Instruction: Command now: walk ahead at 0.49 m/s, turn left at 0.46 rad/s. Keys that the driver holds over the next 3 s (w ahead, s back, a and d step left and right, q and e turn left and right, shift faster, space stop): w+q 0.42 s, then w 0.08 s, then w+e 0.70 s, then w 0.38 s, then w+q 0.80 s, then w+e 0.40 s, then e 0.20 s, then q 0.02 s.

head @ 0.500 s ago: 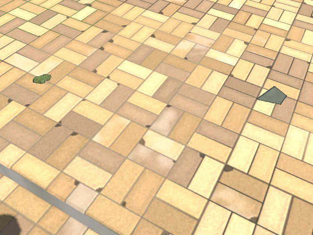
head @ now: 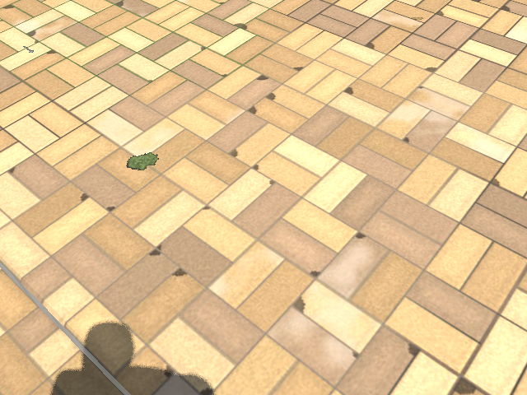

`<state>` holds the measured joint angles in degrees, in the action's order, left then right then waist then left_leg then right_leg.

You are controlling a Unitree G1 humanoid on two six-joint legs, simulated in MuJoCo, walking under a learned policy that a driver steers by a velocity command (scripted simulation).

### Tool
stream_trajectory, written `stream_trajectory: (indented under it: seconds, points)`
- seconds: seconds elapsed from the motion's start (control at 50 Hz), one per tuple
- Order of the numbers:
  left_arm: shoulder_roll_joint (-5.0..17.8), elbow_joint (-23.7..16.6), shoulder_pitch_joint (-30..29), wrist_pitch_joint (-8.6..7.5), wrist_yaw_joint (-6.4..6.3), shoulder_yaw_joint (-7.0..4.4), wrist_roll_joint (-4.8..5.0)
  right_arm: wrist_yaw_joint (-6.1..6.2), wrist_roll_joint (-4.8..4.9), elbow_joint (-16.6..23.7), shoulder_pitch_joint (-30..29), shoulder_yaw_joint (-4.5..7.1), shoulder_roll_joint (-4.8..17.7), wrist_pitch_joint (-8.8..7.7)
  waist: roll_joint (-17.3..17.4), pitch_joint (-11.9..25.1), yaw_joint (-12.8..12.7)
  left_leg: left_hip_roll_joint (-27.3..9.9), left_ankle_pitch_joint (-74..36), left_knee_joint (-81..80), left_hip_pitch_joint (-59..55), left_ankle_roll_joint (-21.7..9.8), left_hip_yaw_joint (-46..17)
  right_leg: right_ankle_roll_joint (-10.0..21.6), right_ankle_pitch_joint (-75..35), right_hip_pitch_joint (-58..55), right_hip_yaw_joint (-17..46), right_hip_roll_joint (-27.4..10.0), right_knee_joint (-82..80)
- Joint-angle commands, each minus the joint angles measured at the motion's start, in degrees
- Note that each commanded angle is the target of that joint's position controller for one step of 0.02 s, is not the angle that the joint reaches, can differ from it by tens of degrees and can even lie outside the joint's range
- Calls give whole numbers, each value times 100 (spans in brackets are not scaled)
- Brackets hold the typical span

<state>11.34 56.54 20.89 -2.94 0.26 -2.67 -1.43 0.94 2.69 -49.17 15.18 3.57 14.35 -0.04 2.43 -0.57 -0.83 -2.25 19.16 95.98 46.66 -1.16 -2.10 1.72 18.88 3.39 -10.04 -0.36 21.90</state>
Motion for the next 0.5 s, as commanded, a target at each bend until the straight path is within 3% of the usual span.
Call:
stream_trajectory:
  seconds: [0.02, 0.04, 0.08, 0.12, 0.14, 0.16, 0.18, 0.2, 0.22, 0.24, 0.26, 0.28, 0.3, 0.32, 0.34, 0.36, 0.38, 0.4, 0.42, 0.44, 0.46, 0.48, 0.5]
  points:
    - [192, -220, -179, -124, -129, 44, -122, -75, -147, 853, -470, -171, -314, -28, -774, -858, 203, -184, -605, -165, 969, 84, -35, 557, -2333, 1026, 357, -1361, -1116]
    - [344, -213, -34, -139, -208, 25, -153, -60, -144, 937, -544, -180, -291, -26, -849, -727, 185, -157, -666, -121, 1138, 174, 45, 614, -2718, 746, 375, -1450, -1101]
    - [626, -151, 346, -128, -382, -42, -50, -24, -167, 1186, -679, -234, -308, -2, -722, -652, 174, -226, -419, 147, 2054, 235, -93, 677, -3217, -238, 542, -1780, -1064]
    - [695, -76, 734, -45, -505, -80, 21, -86, -186, 1530, -1231, -330, -382, -58, -516, -747, 14, -279, -36, 260, 3126, 146, -32, 604, -3611, -1243, 538, -1920, -944]
    - [715, -69, 846, 58, -560, -94, 82, -178, -177, 1823, -1690, -439, -503, -113, -439, -814, -43, -374, 270, -206, 3461, 160, 300, 510, -3315, -1459, 374, -1775, -956]
    - [711, -103, 932, 142, -628, -82, 82, -278, -169, 2112, -2218, -532, -593, -185, -388, -874, -159, -431, 348, -550, 3451, 131, 679, 444, -3495, -1463, 272, -1738, -1063]
    - [743, -122, 911, 221, -677, -64, 116, -438, -111, 2430, -2477, -562, -542, -266, -402, -794, -62, -505, 243, -1553, 2659, -50, 888, 319, -4495, -1084, 23, -1707, -1149]
    - [975, -421, 612, 260, -680, -68, 93, -587, -33, 2452, -2417, -532, -296, -284, -211, -384, 59, -41, -266, -3205, 168, -202, 1711, 399, -6453, 158, -358, -1443, -1275]
    - [1359, -302, 1247, 180, -663, -108, 79, -582, 20, 2410, -2175, -377, -252, -197, -990, 251, 109, 856, 838, -2653, -1820, -336, 2416, 699, -9745, 715, -165, -1766, -769]
    - [1824, -343, 1011, 115, -587, -153, 36, -542, 67, 2330, -1120, -108, 302, -109, -1274, 984, 836, 880, 549, -2878, -2851, -644, 2008, 826, -11815, 266, -162, -2005, 432]
    - [1977, -554, 723, 32, -444, -177, 171, -461, 27, 2006, 155, 173, 863, -9, -1228, 1971, 1502, 1037, 226, -3577, -4479, -1073, 1379, 705, -11935, 600, -162, -1645, 1836]
    - [1955, -838, 455, -174, -237, -117, 360, -285, 70, 1715, 1096, 380, 1205, 112, -843, 2470, 1909, 507, 385, -4647, -6297, -1655, -266, 293, -9501, 1978, 170, -1085, 3906]
    - [1232, -923, 194, -414, 101, 43, 366, -74, 78, 1457, 1066, 411, 1457, 98, 926, 2719, 1418, -880, 954, -7097, -6659, -2372, -3660, -27, -845, 2965, 583, 455, 6672]
    - [1129, -913, 117, -566, 317, -26, 288, 4, -329, 1293, 1211, 224, 1047, -35, 616, 3208, 1164, -1351, 2012, -7712, -6204, -2248, -5465, 318, -441, 2939, 2037, 297, 7973]
    - [858, -1372, -804, -513, 281, 0, 352, -85, -319, 926, 1413, 132, 755, -158, -157, 1748, 1121, -1151, 1859, -8035, -5000, -1790, -5029, 393, -156, 3274, 1884, 357, 8166]
    - [543, -1875, -1468, -487, 203, 74, 362, -199, -273, 743, 1150, 19, 403, -323, -810, 280, 770, -935, 1007, -7814, -3864, -1592, -4379, 506, 265, 3813, 1782, 285, 8358]
    - [73, -2160, -1619, -483, 179, 268, 212, -289, -268, 632, 796, -122, -24, -451, -781, -50, 393, -623, 110, -7455, -3153, -1421, -3502, 663, 527, 3959, 1800, 126, 8807]
    - [-163, -2291, -1391, -450, 217, 387, 214, -281, -325, 673, 382, -185, -260, -494, -653, -54, -3, -291, -309, -7238, -2615, -1361, -2695, 755, 555, 3874, 1849, 5, 8929]
    - [-189, -2374, -1091, -375, 237, 451, 242, -313, -274, 712, 228, -207, -318, -501, -642, 5, -275, -51, -369, -7331, -2645, -1319, -2088, 748, 507, 4089, 1790, -36, 8785]
    - [95, -2283, -828, -327, 222, 409, 323, -306, -235, 912, -188, -228, -235, -543, -782, -112, -535, -78, -587, -7681, -2532, -1263, -1818, 657, 223, 4213, 1706, -186, 7988]
    - [359, -2232, -756, -271, 191, 364, 348, -307, -209, 996, -382, -235, -168, -601, -838, -214, -587, 4, -857, -7954, -2334, -1143, -1486, 606, -15, 4127, 1506, -301, 7135]
    - [459, -2325, -935, -223, 135, 369, 286, -298, -220, 973, -376, -247, -74, -656, -728, -280, -595, 56, -959, -8267, -2020, -1094, -1371, 486, -365, 3967, 1284, -312, 6435]
    - [495, -2472, -1328, -225, 72, 389, 148, -269, -230, 900, -138, -234, 29, -700, -670, -322, -423, 83, -1166, -8522, -1921, -1116, -1313, 346, -884, 3868, 1087, -322, 5832]
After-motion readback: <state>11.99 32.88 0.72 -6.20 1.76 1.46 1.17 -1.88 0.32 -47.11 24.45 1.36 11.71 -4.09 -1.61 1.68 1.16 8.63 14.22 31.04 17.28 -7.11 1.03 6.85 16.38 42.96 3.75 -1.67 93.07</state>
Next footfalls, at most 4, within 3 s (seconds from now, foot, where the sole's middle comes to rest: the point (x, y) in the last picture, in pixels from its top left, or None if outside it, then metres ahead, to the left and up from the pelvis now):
0.24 left None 0.35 0.14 -0.64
0.84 right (267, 288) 0.73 0.06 -0.64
1.28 left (198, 208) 1.00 0.26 -0.64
1.78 right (292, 159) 1.21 -0.02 -0.64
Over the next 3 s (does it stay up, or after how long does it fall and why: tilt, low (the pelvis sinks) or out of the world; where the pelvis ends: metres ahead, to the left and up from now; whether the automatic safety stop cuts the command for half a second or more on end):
stays up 1.69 0.21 0.13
